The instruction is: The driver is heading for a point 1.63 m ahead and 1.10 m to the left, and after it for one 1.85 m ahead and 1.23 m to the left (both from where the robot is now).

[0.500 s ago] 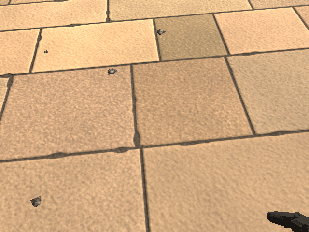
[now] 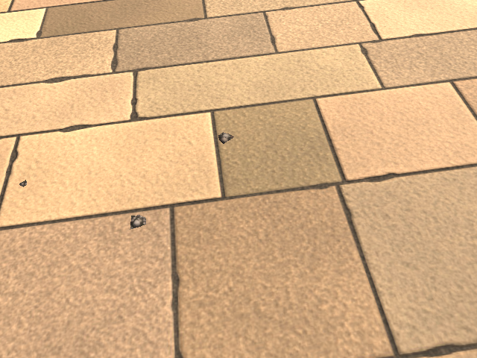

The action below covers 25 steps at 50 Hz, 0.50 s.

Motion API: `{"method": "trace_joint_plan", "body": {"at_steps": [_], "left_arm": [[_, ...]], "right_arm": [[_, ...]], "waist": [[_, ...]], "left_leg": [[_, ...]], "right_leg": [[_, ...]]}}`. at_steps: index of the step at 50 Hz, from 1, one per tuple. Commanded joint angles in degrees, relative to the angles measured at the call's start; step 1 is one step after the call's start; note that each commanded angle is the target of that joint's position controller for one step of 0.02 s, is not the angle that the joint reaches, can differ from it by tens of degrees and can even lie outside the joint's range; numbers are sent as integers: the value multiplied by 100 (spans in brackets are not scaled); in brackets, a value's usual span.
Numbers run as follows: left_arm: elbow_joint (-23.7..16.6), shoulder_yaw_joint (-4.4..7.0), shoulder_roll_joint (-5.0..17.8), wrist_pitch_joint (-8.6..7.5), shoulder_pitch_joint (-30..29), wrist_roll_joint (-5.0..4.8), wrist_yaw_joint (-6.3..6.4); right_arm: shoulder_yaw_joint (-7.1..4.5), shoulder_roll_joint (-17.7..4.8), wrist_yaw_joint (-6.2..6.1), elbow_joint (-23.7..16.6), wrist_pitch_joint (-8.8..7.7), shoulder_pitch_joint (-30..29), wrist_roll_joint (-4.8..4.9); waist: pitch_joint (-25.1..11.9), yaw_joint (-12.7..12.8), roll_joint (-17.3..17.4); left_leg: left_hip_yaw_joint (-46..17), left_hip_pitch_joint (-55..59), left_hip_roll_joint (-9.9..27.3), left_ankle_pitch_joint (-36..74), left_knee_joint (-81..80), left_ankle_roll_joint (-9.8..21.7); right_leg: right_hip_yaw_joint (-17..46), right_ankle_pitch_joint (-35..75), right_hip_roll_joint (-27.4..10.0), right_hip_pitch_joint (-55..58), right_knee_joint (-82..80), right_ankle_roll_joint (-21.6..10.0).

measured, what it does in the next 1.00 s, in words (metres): walks ahead, turning left: left foot, then right foot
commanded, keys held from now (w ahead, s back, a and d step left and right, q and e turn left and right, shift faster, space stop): q+shift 0.92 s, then shift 0.08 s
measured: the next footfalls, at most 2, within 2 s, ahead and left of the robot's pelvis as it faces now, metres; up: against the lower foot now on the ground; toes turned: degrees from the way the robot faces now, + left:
left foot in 0.28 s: +0.42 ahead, +0.07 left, +0.00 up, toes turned +13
right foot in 0.74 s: +0.58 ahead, -0.06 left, +0.00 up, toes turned +50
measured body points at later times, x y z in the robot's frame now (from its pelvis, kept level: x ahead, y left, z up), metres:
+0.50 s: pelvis +0.31 +0.00 +0.00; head +0.37 +0.02 +0.45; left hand +0.45 +0.31 -0.07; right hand +0.53 -0.23 -0.10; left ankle +0.39 +0.06 -0.73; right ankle +0.41 -0.16 -0.65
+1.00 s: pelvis +0.44 -0.06 +0.01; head +0.48 -0.03 +0.46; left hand +0.33 +0.24 -0.08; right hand +0.77 -0.12 -0.08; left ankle +0.32 +0.03 -0.64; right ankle +0.56 -0.09 -0.73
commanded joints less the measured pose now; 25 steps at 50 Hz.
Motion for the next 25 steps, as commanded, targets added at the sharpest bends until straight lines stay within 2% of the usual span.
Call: {"method": "trace_joint_plan", "body": {"at_steps": [1, 2, 3, 5, 6, 7, 8, 9, 11, 12, 13, 14, 15, 16, 17, 18, 19, 20, 22, 24, 25], "left_arm": [[-78, 122, 204, -191, -14, 106, 13], [-45, 131, 195, -206, -189, 53, 63], [-32, 167, 309, -224, -309, 37, 128], [-69, 201, 475, -190, -658, 72, 293], [-82, 219, 569, -149, -767, 52, 378], [-51, 251, 698, -121, -606, 33, 464], [15, 295, 877, -95, -346, 5, 537], [52, 337, 1054, -58, -232, -50, 588], [-20, 414, 1278, 90, -332, -164, 636], [-111, 453, 1352, 174, -504, -203, 636], [-209, 463, 1328, 224, -705, -229, 596], [-247, 400, 1079, 215, -912, -273, 495], [-310, 171, 149, 174, -598, -8, 318], [-385, 88, 79, 108, 812, -4, 221], [-415, 168, 874, 46, 664, -21, 172], [-582, 240, 1145, 62, -113, -69, 193], [-620, 241, 1059, 123, -483, 4, 270], [-661, 231, 995, 197, -605, 33, 322], [-654, 250, 903, 328, -780, 45, 343], [-638, 174, 569, 338, -963, 56, 366], [-634, 156, 488, 350, -1052, 31, 374]], "right_arm": [[-171, -291, 71, -386, 136, 132, 20], [-195, -239, 89, -374, 249, 144, 9], [-189, -168, 99, -450, 313, -15, -48], [-152, -68, 136, -614, 318, -360, -153], [-120, -13, 190, -634, 289, -517, -200], [-99, 23, 268, -651, 257, -772, -244], [-101, 30, 358, -711, 235, -992, -270], [-138, -53, 444, -765, 234, -1001, -267], [-296, -437, 542, -726, 294, -500, -204], [-402, -673, 536, -645, 351, -6, -183], [-564, -1013, 488, -530, 413, 743, -178], [-685, -1225, 355, -401, 459, 1357, -156], [-649, -1374, 234, -386, 427, 851, -206], [-568, -1604, 214, -967, 258, 14, -533], [-615, -1497, 278, -1384, 254, -362, -503], [-560, -1200, 289, -1466, 262, -578, -313], [-508, -984, 253, -1474, 281, -756, -149], [-505, -961, 201, -1496, 287, -858, -142], [-509, -891, 87, -1513, 369, -914, -204], [-560, -993, -46, -1459, 472, -748, -183], [-590, -1073, -117, -1445, 545, -661, -170]], "waist": [[-135, -162, -904], [15, -278, -888], [194, -325, -848], [444, -431, -698], [451, -404, -592], [360, -218, -456], [200, -67, -381], [25, -83, -460], [-361, -372, -716], [-590, -637, -831], [-885, -1043, -816], [-949, -1419, -328], [-251, -682, 1506], [-1306, 306, 1827], [-2098, -44, 842], [-1432, -95, -52], [-987, 45, -769], [-847, 151, -757], [-679, 198, -564], [-766, 126, -507], [-931, 80, -430]], "left_leg": [[-316, -1302, 531, 505, -131, -35], [-215, -1240, 472, 427, -332, -111], [-81, -1291, 412, 565, -508, -186], [266, -1230, 219, 1262, -1517, -274], [519, -916, 107, 1807, -2369, -263], [795, -668, -65, 2368, -3067, -235], [1000, -492, -216, 2702, -3497, -205], [1076, -329, -327, 2771, -3742, -147], [1239, 123, -620, 2462, -3888, 26], [1335, 631, -789, 2114, -3783, 140], [1184, 1525, -846, 1861, -3746, 347], [877, 2447, -787, 2348, -4366, 551], [-188, 2714, -312, 5078, -4302, 767], [-3322, 3611, 919, 5233, -4768, 2207], [-4250, 3676, 1272, 2972, -5690, 2411], [-3955, 3067, 1033, 1488, -5954, 2161], [-3614, 2349, 796, 890, -6044, 1858], [-3362, 1808, 654, 1231, -6021, 1745], [-2551, 1160, 190, 2230, -5896, 1476], [-2154, 987, -52, 3303, -5606, 1347], [-2137, 1036, -94, 3451, -5516, 1280]], "right_leg": [[1367, 1726, -1346, 1255, -2118, -556], [877, 2622, -1306, 1086, -2149, -475], [511, 3272, -1249, 917, -2230, -436], [-204, 3629, -973, 603, -2359, -372], [-559, 3464, -765, 503, -2305, -293], [-756, 3528, -665, 667, -2211, -229], [-776, 3862, -752, 974, -2086, -189], [-772, 4359, -850, 1334, -1848, -134], [-789, 5413, -969, 1949, -1056, -5], [-771, 5985, -1015, 1982, -438, 21], [-669, 5920, -1024, 1676, 586, 31], [-649, 4342, -672, 1057, 2206, 232], [-414, -1964, 424, -430, 4264, 449], [794, -2528, 1044, -1778, 5753, 665], [1554, -2014, 809, -1761, 5754, 516], [1560, -1540, 633, -1960, 5174, 383], [1558, -1210, 419, -1907, 4670, 398], [1609, -1075, 328, -1672, 4234, 428], [1567, -1049, 259, -1170, 3305, 536], [1399, -868, 382, -1022, 2428, 693], [1384, -657, 465, -966, 2147, 770]]}}
Velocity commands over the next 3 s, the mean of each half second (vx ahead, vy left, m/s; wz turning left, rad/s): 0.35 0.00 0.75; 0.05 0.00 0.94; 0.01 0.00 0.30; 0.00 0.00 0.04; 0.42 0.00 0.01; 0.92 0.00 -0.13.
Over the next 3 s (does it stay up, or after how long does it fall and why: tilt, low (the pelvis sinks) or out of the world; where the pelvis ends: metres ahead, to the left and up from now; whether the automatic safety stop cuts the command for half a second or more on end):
stays up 0.65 0.37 -0.01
